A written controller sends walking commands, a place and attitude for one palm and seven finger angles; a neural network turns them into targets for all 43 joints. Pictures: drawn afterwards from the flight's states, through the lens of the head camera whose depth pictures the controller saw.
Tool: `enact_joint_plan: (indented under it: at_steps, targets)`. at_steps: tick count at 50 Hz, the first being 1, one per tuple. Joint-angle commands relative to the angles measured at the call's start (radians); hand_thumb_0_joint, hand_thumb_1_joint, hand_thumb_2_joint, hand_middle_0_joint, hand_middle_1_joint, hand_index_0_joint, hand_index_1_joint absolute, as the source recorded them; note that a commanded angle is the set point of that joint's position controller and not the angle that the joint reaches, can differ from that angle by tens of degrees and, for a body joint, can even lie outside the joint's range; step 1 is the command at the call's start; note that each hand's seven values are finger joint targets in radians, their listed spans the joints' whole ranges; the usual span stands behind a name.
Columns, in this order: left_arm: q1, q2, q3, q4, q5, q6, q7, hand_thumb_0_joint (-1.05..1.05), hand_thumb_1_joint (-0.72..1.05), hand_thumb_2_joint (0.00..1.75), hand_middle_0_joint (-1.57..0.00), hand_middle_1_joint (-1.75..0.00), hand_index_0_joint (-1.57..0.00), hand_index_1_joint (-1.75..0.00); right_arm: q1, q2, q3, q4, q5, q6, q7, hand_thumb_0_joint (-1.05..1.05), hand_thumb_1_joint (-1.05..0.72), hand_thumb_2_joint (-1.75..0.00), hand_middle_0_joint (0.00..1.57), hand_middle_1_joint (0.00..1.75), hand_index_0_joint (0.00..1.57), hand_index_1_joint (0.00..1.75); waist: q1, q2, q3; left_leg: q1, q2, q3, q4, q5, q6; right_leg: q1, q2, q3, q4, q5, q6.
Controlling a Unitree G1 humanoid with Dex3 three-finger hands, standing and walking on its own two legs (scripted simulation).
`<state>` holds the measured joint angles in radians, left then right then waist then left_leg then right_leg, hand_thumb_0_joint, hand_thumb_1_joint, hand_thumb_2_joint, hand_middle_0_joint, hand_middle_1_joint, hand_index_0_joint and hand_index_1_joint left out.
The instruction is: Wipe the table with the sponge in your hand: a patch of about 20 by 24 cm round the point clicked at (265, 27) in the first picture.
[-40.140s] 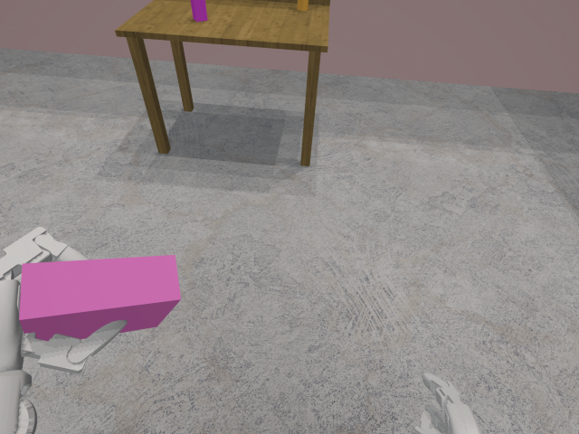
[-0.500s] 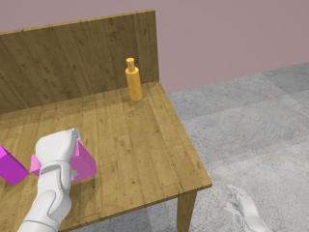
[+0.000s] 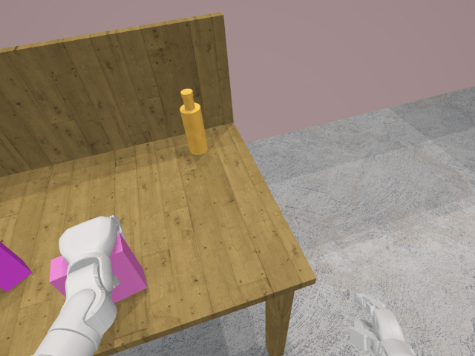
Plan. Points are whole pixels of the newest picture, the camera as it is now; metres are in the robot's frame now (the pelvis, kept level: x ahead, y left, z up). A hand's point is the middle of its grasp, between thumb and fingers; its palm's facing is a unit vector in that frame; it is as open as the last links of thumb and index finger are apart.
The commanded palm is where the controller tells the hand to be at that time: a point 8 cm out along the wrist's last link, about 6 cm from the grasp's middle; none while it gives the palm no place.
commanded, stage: move the sponge above the wiping area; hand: left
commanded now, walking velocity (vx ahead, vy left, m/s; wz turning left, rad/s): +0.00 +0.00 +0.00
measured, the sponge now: (107, 280) +0.25 +0.29 -0.04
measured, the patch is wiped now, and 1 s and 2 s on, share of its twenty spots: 0.05 0.05 0.05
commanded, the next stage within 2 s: none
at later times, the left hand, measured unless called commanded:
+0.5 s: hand (114, 262) +0.26 +0.26 +0.02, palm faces -0.11 -0.13 -0.99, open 9.1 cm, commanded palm +0.24 +0.26 +0.10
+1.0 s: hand (116, 257) +0.26 +0.25 +0.04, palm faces -0.03 -0.08 -1.00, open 9.1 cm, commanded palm +0.24 +0.25 +0.10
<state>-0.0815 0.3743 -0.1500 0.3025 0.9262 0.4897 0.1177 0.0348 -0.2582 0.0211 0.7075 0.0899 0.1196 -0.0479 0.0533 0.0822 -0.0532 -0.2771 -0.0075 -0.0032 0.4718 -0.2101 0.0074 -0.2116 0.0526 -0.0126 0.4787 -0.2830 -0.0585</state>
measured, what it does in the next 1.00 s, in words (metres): stands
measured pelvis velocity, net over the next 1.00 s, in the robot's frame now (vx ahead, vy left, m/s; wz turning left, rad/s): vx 0.00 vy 0.01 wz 0.01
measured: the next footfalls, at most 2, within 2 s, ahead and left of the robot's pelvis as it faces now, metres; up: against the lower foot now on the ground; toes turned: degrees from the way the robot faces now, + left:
none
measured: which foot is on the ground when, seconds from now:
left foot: down 0.00-1.00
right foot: down 0.00-1.00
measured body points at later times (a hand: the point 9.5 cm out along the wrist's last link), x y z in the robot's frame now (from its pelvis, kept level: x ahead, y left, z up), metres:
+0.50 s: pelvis +0.00 +0.02 +0.00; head -0.01 -0.01 +0.45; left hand +0.26 +0.26 +0.07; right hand +0.23 -0.19 -0.09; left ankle +0.02 +0.12 -0.74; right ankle -0.02 -0.08 -0.74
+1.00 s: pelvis +0.00 +0.01 +0.00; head -0.01 -0.02 +0.45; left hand +0.26 +0.25 +0.09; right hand +0.23 -0.20 -0.09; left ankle +0.02 +0.12 -0.74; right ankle -0.02 -0.08 -0.74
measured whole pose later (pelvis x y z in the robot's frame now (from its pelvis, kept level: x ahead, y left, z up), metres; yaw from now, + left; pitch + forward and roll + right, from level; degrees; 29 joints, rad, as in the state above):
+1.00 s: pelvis +0.00 +0.01 +0.00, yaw +0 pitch -1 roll +0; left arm -0.01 0.36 -0.22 0.14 1.00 0.31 0.15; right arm 0.03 -0.25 0.00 0.69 0.05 0.10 -0.04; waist 0.10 0.08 -0.04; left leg -0.26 -0.02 -0.01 0.49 -0.22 0.02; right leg -0.18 0.05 -0.02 0.48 -0.28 -0.05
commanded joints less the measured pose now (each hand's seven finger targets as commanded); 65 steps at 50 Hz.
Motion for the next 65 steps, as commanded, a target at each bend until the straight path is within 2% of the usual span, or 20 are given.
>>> enact_joint_plan:
  at_steps: [1,3,6,13,16,18,19,23,24,28,36,41,43,48,49,53,57,61,63,65]
  targets:
    - [-0.258,0.216,0.074,-0.323,0.040,-0.123,-0.026,0.00,0.10,1.30,-1.20,-1.60,-1.20,-1.60,-0.194,-0.104,-0.044,-0.201,-0.022,-0.079,-0.015,0.00,-0.90,-0.90,0.20,0.30,0.20,0.30,0.010,-0.085,-0.255,0.129,-0.040,-0.030,0.016,0.190,0.064,0.065,-0.052,0.106,-0.077,0.354,0.006]
    - [-0.271,0.311,0.162,-0.408,0.066,-0.216,0.000,0.00,0.10,1.30,-1.20,-1.60,-1.20,-1.60,-0.170,-0.100,-0.053,-0.189,-0.042,-0.095,-0.023,0.00,-0.90,-0.90,0.20,0.30,0.20,0.30,0.027,-0.012,-0.278,0.168,-0.038,-0.043,0.025,0.229,0.062,0.060,-0.039,0.137,-0.073,0.378,-0.009]
    - [-0.255,0.225,0.125,-0.403,0.089,-0.279,0.063,0.00,0.10,1.30,-1.20,-1.60,-1.20,-1.60,-0.144,-0.083,-0.063,-0.175,-0.048,-0.117,-0.019,0.00,-0.90,-0.90,0.20,0.30,0.20,0.30,0.022,0.045,-0.237,0.187,-0.020,-0.048,0.024,0.251,0.050,-0.012,-0.035,0.107,-0.066,0.339,-0.020]
    - [-0.129,0.179,0.136,-0.220,0.047,-0.102,0.101,0.00,0.10,1.30,-1.20,-1.60,-1.20,-1.60,-0.208,-0.109,-0.060,-0.163,-0.014,-0.085,-0.001,0.00,-0.90,-0.90,0.20,0.30,0.20,0.30,0.045,-0.105,-0.153,0.115,-0.007,-0.056,-0.034,0.174,0.025,-0.016,-0.032,0.082,-0.088,0.231,-0.011]
    - [-0.177,0.105,0.024,-0.254,0.042,-0.057,0.060,0.00,0.10,1.30,-1.20,-1.60,-1.20,-1.60,-0.226,-0.103,-0.051,-0.190,-0.008,-0.074,0.001,0.00,-0.90,-0.90,0.20,0.30,0.20,0.30,0.026,-0.105,-0.168,0.122,-0.010,-0.049,-0.037,0.159,0.036,-0.010,-0.041,0.061,-0.091,0.211,-0.002]
    - [-0.213,0.167,0.057,-0.274,0.061,-0.054,0.039,0.00,0.10,1.30,-1.20,-1.60,-1.20,-1.60,-0.226,-0.109,-0.047,-0.186,-0.016,-0.066,0.001,0.00,-0.90,-0.90,0.20,0.30,0.20,0.30,0.028,-0.086,-0.184,0.137,-0.017,-0.065,-0.035,0.169,0.038,-0.003,-0.033,0.076,-0.088,0.212,-0.011]
    - [-0.237,0.103,-0.004,-0.325,0.053,-0.073,0.027,0.00,0.10,1.30,-1.20,-1.60,-1.20,-1.60,-0.211,-0.099,-0.048,-0.204,-0.015,-0.070,-0.001,0.00,-0.90,-0.90,0.20,0.30,0.20,0.30,0.011,-0.067,-0.210,0.150,-0.014,-0.057,-0.027,0.174,0.047,0.005,-0.038,0.056,-0.079,0.221,-0.006]
    - [-0.301,0.226,0.091,-0.378,0.093,-0.157,0.042,0.00,0.10,1.30,-1.20,-1.60,-1.20,-1.60,-0.188,-0.095,-0.049,-0.184,-0.036,-0.082,-0.007,0.00,-0.90,-0.90,0.20,0.30,0.20,0.30,0.028,0.008,-0.233,0.188,-0.011,-0.080,-0.019,0.194,0.044,-0.006,-0.024,0.081,-0.078,0.220,-0.022]
    - [-0.346,0.182,0.053,-0.400,0.105,-0.175,0.050,0.00,0.10,1.30,-1.20,-1.60,-1.20,-1.60,-0.188,-0.081,-0.044,-0.190,-0.036,-0.087,-0.006,0.00,-0.90,-0.90,0.20,0.30,0.20,0.30,0.023,0.018,-0.251,0.198,-0.010,-0.080,-0.017,0.204,0.044,-0.011,-0.028,0.059,-0.066,0.223,-0.019]
    - [-0.241,0.230,0.139,-0.353,0.114,-0.162,0.101,0.00,0.10,1.30,-1.20,-1.60,-1.20,-1.60,-0.188,-0.091,-0.054,-0.176,-0.040,-0.083,0.000,0.00,-0.90,-0.90,0.20,0.30,0.20,0.30,0.055,0.014,-0.227,0.189,-0.001,-0.091,-0.028,0.230,0.025,-0.010,-0.015,0.074,-0.068,0.224,-0.033]
    - [-0.166,0.068,-0.019,-0.278,0.052,-0.023,0.038,0.00,0.10,1.30,-1.20,-1.60,-1.20,-1.60,-0.249,-0.097,-0.038,-0.198,-0.011,-0.047,0.021,0.00,-0.90,-0.90,0.20,0.30,0.20,0.30,0.031,-0.108,-0.176,0.139,-0.008,-0.068,-0.044,0.188,0.030,0.007,-0.035,0.050,-0.086,0.227,-0.010]
    - [-0.274,0.132,-0.001,-0.370,0.079,-0.095,0.004,0.00,0.10,1.30,-1.20,-1.60,-1.20,-1.60,-0.221,-0.092,-0.038,-0.201,-0.024,-0.053,0.012,0.00,-0.90,-0.90,0.20,0.30,0.20,0.30,0.019,-0.081,-0.215,0.163,-0.018,-0.070,-0.021,0.179,0.048,0.008,-0.032,0.069,-0.081,0.233,-0.013]
    - [-0.288,0.214,0.074,-0.432,0.093,-0.147,0.029,0.00,0.10,1.30,-1.20,-1.60,-1.20,-1.60,-0.206,-0.092,-0.044,-0.198,-0.036,-0.065,0.002,0.00,-0.90,-0.90,0.20,0.30,0.20,0.30,0.034,-0.008,-0.237,0.186,-0.015,-0.080,-0.019,0.190,0.048,0.017,-0.023,0.089,-0.077,0.236,-0.023]
    - [-0.256,0.241,0.143,-0.402,0.119,-0.175,0.112,0.00,0.10,1.30,-1.20,-1.60,-1.20,-1.60,-0.201,-0.087,-0.052,-0.175,-0.041,-0.079,-0.002,0.00,-0.90,-0.90,0.20,0.30,0.20,0.30,0.055,0.038,-0.222,0.191,-0.011,-0.086,-0.021,0.219,0.029,0.002,-0.015,0.098,-0.078,0.235,-0.037]
    - [-0.260,0.184,0.099,-0.392,0.106,-0.161,0.115,0.00,0.10,1.30,-1.20,-1.60,-1.20,-1.60,-0.211,-0.079,-0.047,-0.180,-0.034,-0.079,0.001,0.00,-0.90,-0.90,0.20,0.30,0.20,0.30,0.048,0.016,-0.226,0.182,-0.011,-0.075,-0.023,0.211,0.030,0.007,-0.022,0.078,-0.076,0.234,-0.029]
    - [-0.135,0.177,0.122,-0.242,0.049,-0.054,0.095,0.00,0.10,1.30,-1.20,-1.60,-1.20,-1.60,-0.248,-0.101,-0.045,-0.167,-0.015,-0.056,0.003,0.00,-0.90,-0.90,0.20,0.30,0.20,0.30,0.054,-0.089,-0.148,0.127,-0.017,-0.057,-0.047,0.169,0.027,0.032,-0.031,0.092,-0.107,0.236,-0.016]
    - [-0.165,0.103,-0.006,-0.226,0.026,-0.002,0.008,0.00,0.10,1.30,-1.20,-1.60,-1.20,-1.60,-0.259,-0.105,-0.033,-0.191,-0.002,-0.043,0.003,0.00,-0.90,-0.90,0.20,0.30,0.20,0.30,0.020,-0.151,-0.118,0.105,-0.030,-0.048,-0.042,0.128,0.043,0.016,-0.042,0.091,-0.124,0.214,0.002]
    - [-0.263,0.157,0.014,-0.317,0.046,-0.104,-0.036,0.00,0.10,1.30,-1.20,-1.60,-1.20,-1.60,-0.221,-0.100,-0.034,-0.199,-0.018,-0.061,-0.004,0.00,-0.90,-0.90,0.20,0.30,0.20,0.30,0.009,-0.095,-0.180,0.135,-0.039,-0.048,-0.017,0.145,0.059,0.027,-0.042,0.094,-0.111,0.255,-0.001]
    - [-0.306,0.260,0.107,-0.409,0.068,-0.188,-0.009,0.00,0.10,1.30,-1.20,-1.60,-1.20,-1.60,-0.196,-0.097,-0.046,-0.192,-0.036,-0.077,-0.015,0.00,-0.90,-0.90,0.20,0.30,0.20,0.30,0.024,-0.022,-0.237,0.173,-0.035,-0.053,-0.004,0.168,0.059,0.040,-0.033,0.123,-0.100,0.271,-0.013]
    - [-0.313,0.248,0.117,-0.463,0.098,-0.255,0.037,0.00,0.10,1.30,-1.20,-1.60,-1.20,-1.60,-0.183,-0.079,-0.053,-0.192,-0.045,-0.100,-0.017,0.00,-0.90,-0.90,0.20,0.30,0.20,0.30,0.036,0.030,-0.275,0.206,-0.030,-0.053,0.007,0.219,0.055,0.033,-0.032,0.111,-0.078,0.300,-0.023]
